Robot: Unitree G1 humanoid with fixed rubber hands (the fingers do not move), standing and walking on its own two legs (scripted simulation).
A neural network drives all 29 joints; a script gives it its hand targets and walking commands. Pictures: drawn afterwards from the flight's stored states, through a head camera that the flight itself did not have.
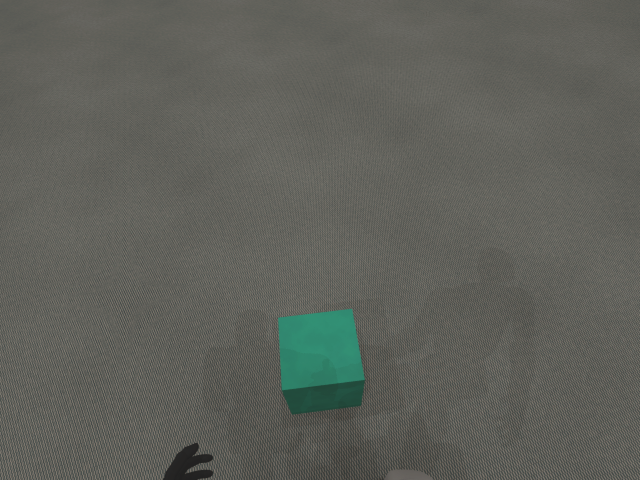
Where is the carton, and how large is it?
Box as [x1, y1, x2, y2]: [278, 309, 364, 414]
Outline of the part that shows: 351,309 278,318 281,385 283,394 292,414 360,405 364,378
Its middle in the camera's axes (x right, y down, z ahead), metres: +0.01 +0.35 +1.13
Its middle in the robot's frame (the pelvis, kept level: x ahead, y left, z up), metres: +0.48 -0.01 -0.64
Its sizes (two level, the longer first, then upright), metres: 0.210 0.200 0.250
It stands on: the floor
